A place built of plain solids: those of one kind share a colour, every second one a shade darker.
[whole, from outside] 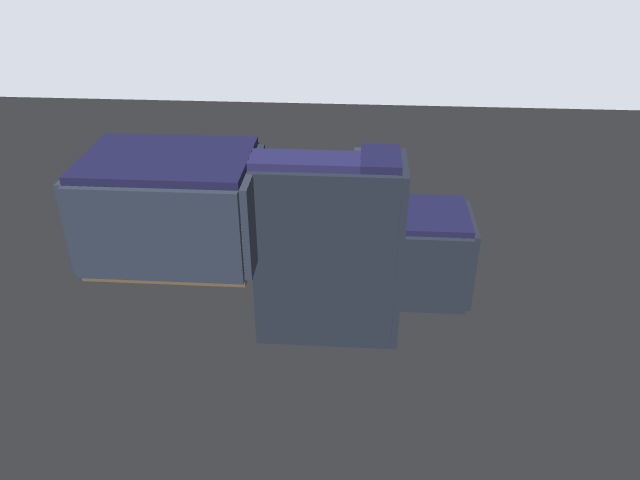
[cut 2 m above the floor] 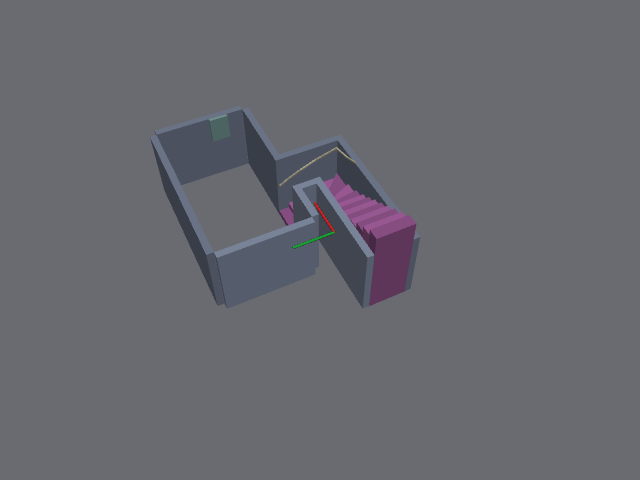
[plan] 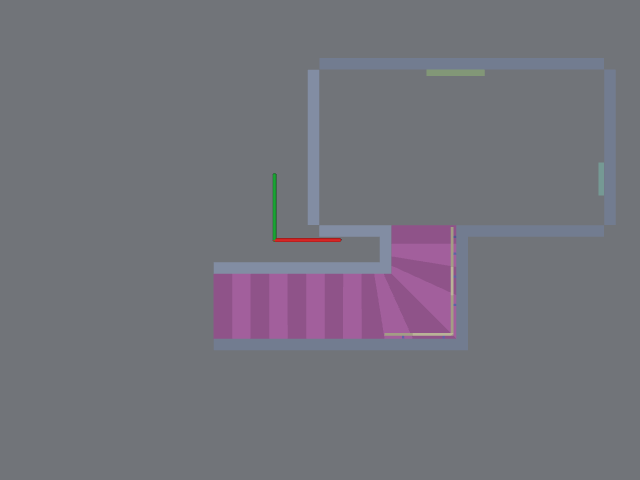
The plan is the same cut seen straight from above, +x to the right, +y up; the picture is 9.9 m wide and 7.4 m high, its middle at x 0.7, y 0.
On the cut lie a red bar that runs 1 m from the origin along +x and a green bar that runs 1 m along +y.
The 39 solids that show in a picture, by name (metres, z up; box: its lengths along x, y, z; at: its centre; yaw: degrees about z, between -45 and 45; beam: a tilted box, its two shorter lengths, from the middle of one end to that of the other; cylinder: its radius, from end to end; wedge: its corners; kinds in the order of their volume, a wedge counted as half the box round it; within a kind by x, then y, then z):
{
 "wall_1": {"box": [0.18, 2.92, 2.44], "at": [-5.17, -1.17, 3.95]},
 "wall_2": {"box": [4.14, 0.18, 2.44], "at": [-3.01, -2.72, 3.95]},
 "wall_3": {"box": [0.18, 1.11, 2.44], "at": [-0.85, -2.07, 3.95]},
 "wall_4": {"box": [2.74, 0.18, 5.22], "at": [0.43, -0.43, 2.56]},
 "wall_5": {"box": [0.18, 2.4, 2.57], "at": [0.6, 1.43, 1.24]},
 "wall_6": {"box": [3.74, 0.18, 5.22], "at": [0.93, -1.61, 2.56]},
 "wall_7": {"box": [1.11, 0.18, 2.57], "at": [1.25, 0.14, 1.24]},
 "wall_8": {"box": [0.18, 0.75, 5.22], "at": [1.71, -0.15, 2.56]},
 "wall_9": {"box": [4.39, 0.18, 2.57], "at": [2.88, 2.72, 1.24]},
 "wall_10": {"box": [0.18, 1.93, 5.22], "at": [2.89, -0.74, 2.56]},
 "wall_11": {"box": [2.28, 0.18, 2.57], "at": [3.94, 0.14, 1.24]},
 "wall_12": {"box": [0.18, 2.4, 2.57], "at": [5.17, 1.43, 1.24]},
 "roof_1": {"box": [4.14, 2.92, 0.2], "at": [-3.01, -1.17, 5.27]},
 "roof_2": {"box": [2.74, 1.0, 0.2], "at": [0.43, -1.02, 5.27]},
 "roof_3": {"box": [1.0, 1.51, 0.2], "at": [2.3, -0.77, 5.27]},
 "roof_4": {"box": [4.39, 2.4, 0.18], "at": [2.88, 1.43, 2.61]},
 "tread_1": {"wedge": [[-0.94, -1.52, -0.05], [-0.94, -1.52, 2.55], [-0.94, -0.52, -0.05], [-0.94, -0.52, 2.55], [-0.65, -1.52, -0.05], [-0.65, -1.52, 2.55], [-0.65, -0.52, -0.05], [-0.65, -0.52, 2.55]]},
 "tread_2": {"wedge": [[-0.66, -1.52, -0.05], [-0.66, -1.52, 2.38], [-0.66, -0.52, -0.05], [-0.66, -0.52, 2.38], [-0.37, -1.52, -0.05], [-0.37, -1.52, 2.38], [-0.37, -0.52, -0.05], [-0.37, -0.52, 2.38]]},
 "tread_3": {"wedge": [[-0.37, -1.52, -0.05], [-0.37, -1.52, 2.21], [-0.37, -0.52, -0.05], [-0.37, -0.52, 2.21], [-0.08, -1.52, -0.05], [-0.08, -1.52, 2.21], [-0.08, -0.52, -0.05], [-0.08, -0.52, 2.21]]},
 "tread_4": {"wedge": [[-0.09, -1.52, -0.05], [-0.09, -1.52, 2.04], [-0.09, -0.52, -0.05], [-0.09, -0.52, 2.04], [0.2, -1.52, -0.05], [0.2, -1.52, 2.04], [0.2, -0.52, -0.05], [0.2, -0.52, 2.04]]},
 "tread_5": {"wedge": [[0.19, -0.52, -0.05], [0.19, -0.52, 1.87], [0.2, -1.52, -0.05], [0.2, -1.52, 1.86], [0.49, -1.52, -0.05], [0.49, -1.52, 1.86], [0.49, -0.52, -0.05], [0.49, -0.52, 1.87]]},
 "tread_6": {"wedge": [[0.48, -1.52, -0.05], [0.48, -1.52, 1.7], [0.48, -0.52, -0.05], [0.48, -0.52, 1.69], [0.77, -1.52, -0.05], [0.77, -1.52, 1.7], [0.77, -0.52, -0.05], [0.77, -0.52, 1.7]]},
 "tread_7": {"wedge": [[0.77, -1.52, -0.05], [0.77, -1.52, 1.53], [0.77, -0.52, -0.05], [0.77, -0.52, 1.53], [1.05, -1.52, -0.05], [1.05, -1.52, 1.53], [1.06, -0.52, -0.05], [1.06, -0.52, 1.52]]},
 "tread_8": {"wedge": [[1.05, -1.52, -0.05], [1.05, -1.52, 1.35], [1.05, -0.52, -0.05], [1.05, -0.52, 1.35], [1.34, -1.52, -0.05], [1.34, -1.52, 1.36], [1.34, -0.52, -0.05], [1.34, -0.52, 1.36]]},
 "tread_9": {"wedge": [[1.34, -1.52, -0.05], [1.34, -1.52, 1.19], [1.34, -0.52, -0.05], [1.34, -0.52, 1.18], [1.54, -0.52, -0.05], [1.54, -0.52, 1.18], [1.7, -1.52, -0.05], [1.7, -1.52, 1.18]]},
 "tread_10": {"wedge": [[1.53, -0.52, -0.05], [1.53, -0.52, 1.02], [1.68, -0.52, -0.05], [1.68, -0.52, 1.02], [1.69, -1.52, -0.05], [1.69, -1.52, 1.01], [2.13, -1.52, -0.05], [2.13, -1.52, 1.01]]},
 "tread_11": {"wedge": [[1.68, -0.52, -0.05], [1.68, -0.52, 0.85], [1.8, -0.52, -0.05], [1.8, -0.52, 0.85], [2.13, -1.52, -0.05], [2.13, -1.52, 0.85], [2.8, -1.52, -0.05], [2.8, -1.52, 0.84]]},
 "tread_12": {"wedge": [[1.8, -0.52, -0.05], [1.8, -0.52, 0.67], [1.8, -0.39, -0.05], [1.8, -0.39, 0.67], [2.8, -1.52, -0.05], [2.8, -1.52, 0.67], [2.8, -0.85, -0.05], [2.8, -0.85, 0.67]]},
 "tread_13": {"wedge": [[1.8, -0.4, -0.05], [1.8, -0.4, 0.51], [1.8, -0.25, -0.05], [1.8, -0.25, 0.5], [2.8, -0.85, -0.05], [2.8, -0.85, 0.5], [2.8, -0.41, -0.05], [2.8, -0.41, 0.5]]},
 "tread_14": {"wedge": [[1.8, -0.26, -0.05], [1.8, -0.26, 0.33], [1.8, -0.06, -0.05], [1.8, -0.06, 0.33], [2.8, -0.42, -0.05], [2.8, -0.42, 0.33], [2.8, -0.06, -0.05], [2.8, -0.06, 0.33]]},
 "tread_15": {"wedge": [[1.8, -0.06, -0.05], [1.8, -0.06, 0.16], [1.8, 0.23, -0.05], [1.8, 0.23, 0.16], [2.8, -0.06, -0.05], [2.8, -0.06, 0.16], [2.8, 0.23, -0.05], [2.8, 0.23, 0.16]]},
 "floor_1": {"box": [4.14, 2.92, 0.21], "at": [-3.01, -1.17, 2.63]},
 "radiator_1": {"box": [0.9, 0.1, 0.7], "at": [2.79, 2.58, 0.5]},
 "cabinet_1": {"box": [0.09, 0.51, 0.81], "at": [5.04, 0.94, 1.69]},
 "guard_rail_1": {"wedge": [[1.7, -1.48, 2.13], [1.7, -1.48, 2.17], [1.7, -1.44, 2.13], [1.7, -1.44, 2.17], [2.13, -1.48, 1.96], [2.13, -1.48, 2.0], [2.13, -1.44, 1.96], [2.13, -1.44, 2.0]]},
 "guard_rail_2": {"wedge": [[2.13, -1.48, 1.96], [2.13, -1.48, 2.0], [2.13, -1.44, 1.96], [2.13, -1.44, 2.0], [2.76, -1.48, 1.78], [2.76, -1.48, 1.82], [2.76, -1.44, 1.78], [2.76, -1.44, 1.82]]},
 "guard_rail_3": {"wedge": [[2.72, -1.48, 1.79], [2.72, -1.48, 1.84], [2.72, -0.85, 1.62], [2.72, -0.85, 1.66], [2.76, -1.48, 1.79], [2.76, -1.48, 1.84], [2.76, -0.85, 1.62], [2.76, -0.85, 1.66]]},
 "guard_rail_4": {"wedge": [[2.72, -0.85, 1.62], [2.72, -0.85, 1.66], [2.72, -0.41, 1.45], [2.72, -0.41, 1.49], [2.76, -0.85, 1.62], [2.76, -0.85, 1.66], [2.76, -0.41, 1.45], [2.76, -0.41, 1.49]]},
 "guard_rail_5": {"wedge": [[2.72, -0.41, 1.44], [2.72, -0.41, 1.49], [2.72, -0.06, 1.27], [2.72, -0.06, 1.32], [2.76, -0.41, 1.44], [2.76, -0.41, 1.49], [2.76, -0.06, 1.27], [2.76, -0.06, 1.32]]}
}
